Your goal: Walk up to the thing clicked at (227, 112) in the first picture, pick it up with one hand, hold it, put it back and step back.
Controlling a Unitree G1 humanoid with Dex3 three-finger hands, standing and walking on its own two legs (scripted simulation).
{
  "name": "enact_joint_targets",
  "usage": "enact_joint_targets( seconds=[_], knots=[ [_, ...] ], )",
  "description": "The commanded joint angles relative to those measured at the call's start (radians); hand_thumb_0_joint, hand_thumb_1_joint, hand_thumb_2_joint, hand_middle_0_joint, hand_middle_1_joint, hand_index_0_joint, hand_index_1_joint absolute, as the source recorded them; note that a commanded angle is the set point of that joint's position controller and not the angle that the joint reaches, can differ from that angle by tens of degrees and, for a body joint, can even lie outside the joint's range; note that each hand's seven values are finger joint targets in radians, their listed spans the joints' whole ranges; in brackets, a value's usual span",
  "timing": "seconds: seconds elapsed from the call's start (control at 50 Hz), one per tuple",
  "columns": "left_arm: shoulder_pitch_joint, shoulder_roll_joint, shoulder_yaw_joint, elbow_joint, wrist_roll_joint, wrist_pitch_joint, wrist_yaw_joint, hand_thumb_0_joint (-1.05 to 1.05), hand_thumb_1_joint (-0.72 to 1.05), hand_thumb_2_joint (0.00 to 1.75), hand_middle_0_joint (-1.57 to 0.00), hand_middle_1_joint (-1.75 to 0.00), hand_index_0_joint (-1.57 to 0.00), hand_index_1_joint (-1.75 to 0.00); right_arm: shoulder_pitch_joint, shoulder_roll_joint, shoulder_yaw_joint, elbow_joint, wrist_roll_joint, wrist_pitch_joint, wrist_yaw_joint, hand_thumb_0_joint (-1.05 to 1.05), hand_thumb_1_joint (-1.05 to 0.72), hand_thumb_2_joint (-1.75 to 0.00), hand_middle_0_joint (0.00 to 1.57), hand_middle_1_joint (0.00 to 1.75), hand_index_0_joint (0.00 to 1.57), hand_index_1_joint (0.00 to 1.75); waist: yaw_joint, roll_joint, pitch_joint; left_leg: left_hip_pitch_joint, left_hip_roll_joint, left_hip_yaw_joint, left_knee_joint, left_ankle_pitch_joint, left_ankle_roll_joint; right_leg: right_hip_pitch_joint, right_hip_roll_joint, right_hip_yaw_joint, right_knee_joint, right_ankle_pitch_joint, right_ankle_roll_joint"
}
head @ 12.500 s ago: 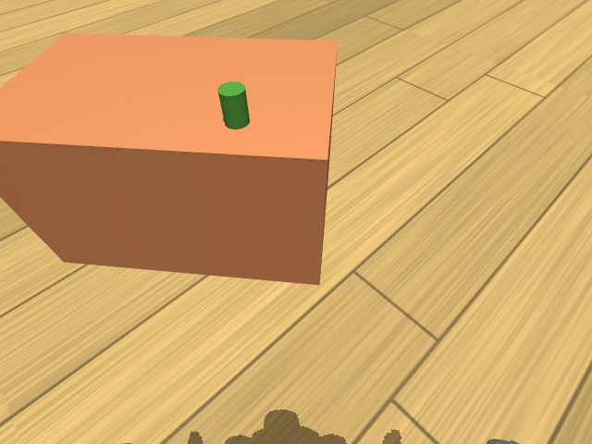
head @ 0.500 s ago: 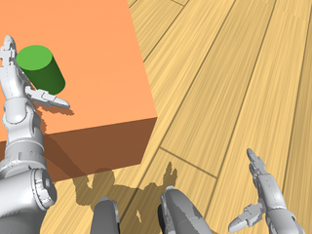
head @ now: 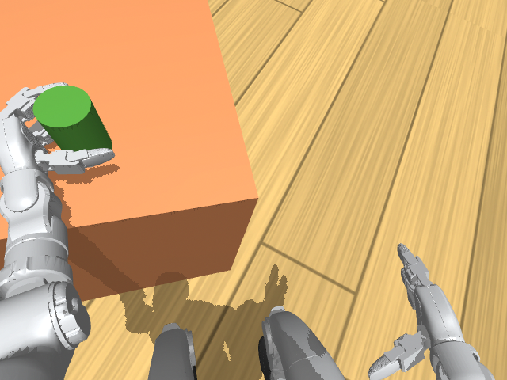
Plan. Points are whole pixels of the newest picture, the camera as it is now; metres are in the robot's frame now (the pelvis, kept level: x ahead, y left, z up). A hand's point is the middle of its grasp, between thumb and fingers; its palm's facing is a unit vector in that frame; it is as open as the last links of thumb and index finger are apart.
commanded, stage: close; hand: left
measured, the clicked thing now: (77, 128) +0.50 +0.21 +0.03
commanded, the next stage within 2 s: settle in 0.18 s
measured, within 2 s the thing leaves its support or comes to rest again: leaves its support in 0.42 s
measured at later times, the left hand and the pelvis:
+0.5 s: hand (69, 122) +0.49 +0.21 +0.05, palm faces +0.20 -0.98 -0.01, open 10.4 cm; pelvis -0.01 +0.00 +0.00, yaw +0 degrees
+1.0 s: hand (51, 98) +0.50 +0.21 +0.10, palm faces +0.19 -0.98 +0.00, open 10.6 cm; pelvis +0.00 +0.00 +0.02, yaw +0 degrees
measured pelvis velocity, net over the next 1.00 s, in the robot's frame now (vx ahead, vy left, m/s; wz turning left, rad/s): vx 0.00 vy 0.00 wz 0.00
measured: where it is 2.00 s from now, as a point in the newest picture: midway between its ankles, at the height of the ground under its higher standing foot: outside the picture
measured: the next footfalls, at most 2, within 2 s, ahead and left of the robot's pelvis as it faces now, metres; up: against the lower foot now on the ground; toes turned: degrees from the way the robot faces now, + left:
none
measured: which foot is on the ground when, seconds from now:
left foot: down 0.00-1.00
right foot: down 0.00-1.00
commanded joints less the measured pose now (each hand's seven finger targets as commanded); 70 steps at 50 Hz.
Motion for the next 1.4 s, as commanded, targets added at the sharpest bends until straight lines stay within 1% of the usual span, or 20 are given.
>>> enact_joint_targets(
  seconds=[0.0, 0.02, 0.08, 0.12, 0.16, 0.26, 0.32, 0.4, 0.52, 0.6, 0.62, 0.76, 0.82, 0.98, 1.02, 1.06, 1.2, 1.24, 1.3, 1.38],
  knots=[
    [-0.531, 0.215, -0.04, -0.236, 0.004, -0.089, -0.008, 0.0, -0.08, 0.58, -1.07, -0.85, -1.08, -0.84, -0.021, -0.178, -0.128, -0.197, -0.002, -0.06, -0.034, 0.0, 0.5, -0.05, 0.05, 0.05, 0.05, 0.05, -0.019, 0.229, -0.573, 0.474, -0.029, -0.006, -0.113, 0.477, 0.019, 0.198, 0.035, -0.013, -0.106, 0.421, -0.047],
    [-0.464, 0.166, -0.06, -0.128, 0.009, -0.074, -0.012, 0.0, -0.06, 0.58, -1.07, -0.84, -1.07, -0.83, 0.008, -0.169, -0.109, -0.172, -0.008, -0.056, -0.032, 0.0, 0.5, -0.05, 0.05, 0.05, 0.05, 0.05, -0.031, 0.208, -0.526, 0.45, -0.027, -0.007, -0.112, 0.468, 0.02, 0.173, 0.036, -0.015, -0.107, 0.414, -0.047],
    [-0.4, 0.23, 0.003, -0.062, 0.018, -0.069, 0.012, 0.0, 0.03, 0.66, -1.1, -0.9, -1.11, -0.88, 0.049, -0.181, -0.121, -0.126, -0.01, -0.043, -0.025, 0.0, 0.52, -0.05, 0.05, 0.05, 0.05, 0.05, -0.015, 0.21, -0.458, 0.395, -0.029, -0.013, -0.113, 0.431, 0.015, 0.138, 0.039, -0.023, -0.105, 0.367, -0.051],
    [-0.393, 0.252, 0.037, -0.11, 0.01, -0.077, 0.02, 0.0, 0.1, 0.79, -1.14, -0.99, -1.15, -0.98, 0.062, -0.18, -0.12, -0.171, -0.013, -0.037, -0.014, 0.0, 0.52, -0.05, 0.05, 0.05, 0.05, 0.05, -0.005, 0.2, -0.514, 0.408, -0.031, -0.014, -0.111, 0.457, 0.015, 0.176, 0.04, -0.033, -0.102, 0.384, -0.051],
    [-0.374, 0.236, 0.016, -0.134, 0.01, -0.078, 0.009, 0.0, 0.11, 0.86, -1.2, -1.07, -1.22, -1.05, 0.134, -0.13, -0.076, -0.119, -0.01, -0.027, -0.003, 0.0, 0.52, -0.05, 0.05, 0.05, 0.05, 0.05, 0.0, 0.223, -0.517, 0.432, -0.034, -0.008, -0.111, 0.495, 0.014, 0.186, 0.041, -0.032, -0.1, 0.408, -0.05],
    [-0.462, 0.186, -0.03, -0.197, -0.004, -0.075, -0.002, 0.0, 0.13, 1.08, -1.43, -1.33, -1.44, -1.33, -0.006, -0.131, -0.078, -0.152, -0.003, -0.041, -0.012, 0.0, 0.51, -0.05, 0.05, 0.05, 0.05, 0.05, 0.005, 0.221, -0.52, 0.38, -0.032, -0.003, -0.122, 0.413, 0.02, 0.198, 0.037, -0.014, -0.106, 0.379, -0.049],
    [-0.516, 0.267, 0.01, -0.237, 0.002, -0.082, 0.025, 0.0, 0.28, 1.21, -1.3, -1.35, -1.31, -1.35, -0.056, -0.181, -0.126, -0.186, -0.003, -0.045, -0.028, 0.0, 0.53, -0.06, 0.05, 0.05, 0.05, 0.05, 0.012, 0.224, -0.558, 0.405, -0.028, -0.009, -0.132, 0.405, 0.017, 0.214, 0.036, -0.015, -0.109, 0.364, -0.051],
    [-0.473, 0.24, -0.008, -0.219, 0.022, -0.069, 0.048, 0.0, 0.23, 1.25, -1.3, -1.38, -1.31, -1.39, 0.003, -0.149, -0.097, -0.168, -0.003, -0.026, -0.03, 0.0, 0.54, -0.06, 0.05, 0.05, 0.05, 0.05, 0.012, 0.184, -0.55, 0.401, -0.033, -0.003, -0.149, 0.385, 0.021, 0.254, 0.038, -0.017, -0.129, 0.362, -0.045],
    [-0.477, 0.229, -0.017, -0.231, 0.008, -0.028, 0.034, 0.0, 0.13, 1.26, -1.33, -1.42, -1.34, -1.44, 0.059, -0.124, -0.084, -0.085, 0.005, -0.011, -0.029, 0.0, 0.53, -0.06, 0.05, 0.05, 0.05, 0.05, 0.016, 0.205, -0.509, 0.445, -0.03, 0.002, -0.16, 0.443, 0.019, 0.242, 0.037, -0.019, -0.145, 0.402, -0.044],
    [-0.494, 0.178, -0.05, -0.195, 0.006, 0.0, 0.024, 0.0, 0.16, 1.31, -1.35, -1.45, -1.36, -1.46, -0.052, -0.131, -0.082, -0.129, 0.009, -0.024, -0.031, 0.0, 0.53, -0.06, 0.05, 0.05, 0.05, 0.05, 0.015, 0.179, -0.457, 0.422, -0.032, 0.008, -0.178, 0.397, 0.023, 0.235, 0.033, -0.013, -0.169, 0.374, -0.045],
    [-0.5, 0.228, -0.024, -0.204, 0.01, 0.004, 0.026, 0.0, 0.13, 1.3, -1.35, -1.46, -1.37, -1.47, -0.021, -0.139, -0.094, -0.073, 0.007, -0.02, -0.033, 0.0, 0.53, -0.06, 0.05, 0.05, 0.05, 0.05, 0.028, 0.204, -0.451, 0.422, -0.032, 0.011, -0.183, 0.386, 0.021, 0.234, 0.032, -0.011, -0.173, 0.36, -0.046],
    [-0.52, 0.232, -0.027, -0.233, -0.01, 0.021, 0.017, 0.0, 0.1, 1.32, -1.35, -1.49, -1.38, -1.49, 0.016, -0.116, -0.075, -0.079, 0.019, -0.017, -0.037, 0.0, 0.54, -0.05, 0.05, 0.05, 0.05, 0.05, 0.032, 0.136, -0.48, 0.429, -0.039, 0.021, -0.218, 0.34, 0.03, 0.327, 0.032, -0.006, -0.214, 0.36, -0.032],
    [-0.5, 0.252, -0.013, -0.235, -0.011, 0.028, 0.018, 0.0, 0.09, 1.3, -1.35, -1.48, -1.38, -1.48, -0.005, -0.148, -0.098, -0.11, 0.021, -0.02, -0.042, 0.0, 0.53, -0.05, 0.05, 0.05, 0.05, 0.05, 0.036, 0.121, -0.51, 0.457, -0.04, 0.027, -0.212, 0.403, 0.033, 0.354, 0.03, -0.004, -0.212, 0.426, -0.031],
    [-0.539, 0.235, -0.035, -0.251, -0.005, 0.035, 0.015, 0.0, 0.08, 1.32, -1.34, -1.47, -1.36, -1.48, 0.008, -0.1, -0.062, -0.02, 0.019, -0.02, -0.038, 0.0, 0.54, -0.05, 0.05, 0.05, 0.05, 0.05, 0.044, 0.191, -0.476, 0.511, -0.035, 0.023, -0.232, 0.428, 0.025, 0.317, 0.028, -0.007, -0.225, 0.411, -0.042],
    [-0.518, 0.234, -0.026, -0.239, -0.012, 0.04, 0.015, 0.0, 0.09, 1.31, -1.33, -1.46, -1.35, -1.47, -0.023, -0.136, -0.096, -0.047, 0.022, -0.021, -0.042, 0.0, 0.54, -0.05, 0.05, 0.05, 0.05, 0.05, 0.042, 0.162, -0.475, 0.514, -0.034, 0.018, -0.244, 0.423, 0.023, 0.321, 0.03, -0.011, -0.233, 0.401, -0.043],
    [-0.518, 0.211, -0.046, -0.247, -0.012, 0.049, 0.008, 0.0, 0.06, 1.3, -1.32, -1.46, -1.35, -1.46, -0.005, -0.103, -0.059, -0.02, 0.021, -0.021, -0.038, 0.0, 0.54, -0.05, 0.05, 0.05, 0.05, 0.05, 0.048, 0.173, -0.476, 0.528, -0.035, 0.02, -0.243, 0.44, 0.024, 0.323, 0.031, -0.012, -0.237, 0.418, -0.041],
    [-0.509, 0.223, -0.03, -0.247, -0.026, 0.069, 0.006, 0.0, 0.06, 1.31, -1.32, -1.47, -1.35, -1.47, -0.051, -0.14, -0.089, -0.041, 0.024, -0.028, -0.043, 0.0, 0.54, -0.05, 0.05, 0.05, 0.05, 0.05, 0.055, 0.154, -0.489, 0.559, -0.027, 0.01, -0.253, 0.499, 0.019, 0.341, 0.032, -0.019, -0.241, 0.448, -0.045],
    [-0.538, 0.221, -0.038, -0.277, -0.03, 0.067, 0.005, 0.0, 0.14, 1.28, -1.33, -1.45, -1.37, -1.44, -0.024, -0.1, -0.057, -0.005, 0.027, -0.025, -0.042, 0.0, 0.54, -0.05, 0.05, 0.05, 0.05, 0.05, 0.058, 0.168, -0.484, 0.551, -0.031, 0.018, -0.25, 0.513, 0.023, 0.358, 0.029, -0.014, -0.241, 0.476, -0.042],
    [-0.483, 0.248, -0.021, -0.273, -0.028, 0.078, 0.006, 0.0, 0.17, 1.3, -1.35, -1.48, -1.39, -1.46, -0.021, -0.171, -0.131, 0.001, 0.028, -0.02, -0.049, 0.0, 0.54, -0.05, 0.05, 0.05, 0.05, 0.05, 0.059, 0.156, -0.495, 0.554, -0.031, 0.019, -0.259, 0.521, 0.025, 0.381, 0.026, -0.01, -0.247, 0.493, -0.041],
    [-0.486, 0.191, -0.056, -0.351, -0.034, 0.096, 0.011, 0.0, 0.17, 1.3, -1.35, -1.48, -1.4, -1.46, 0.01, -0.11, -0.094, 0.058, 0.032, -0.01, -0.043, 0.0, 0.54, -0.05, 0.05, 0.05, 0.05, 0.05, 0.086, 0.187, -0.495, 0.607, -0.032, 0.021, -0.278, 0.54, 0.019, 0.377, 0.029, -0.015, -0.264, 0.479, -0.042]
  ],
)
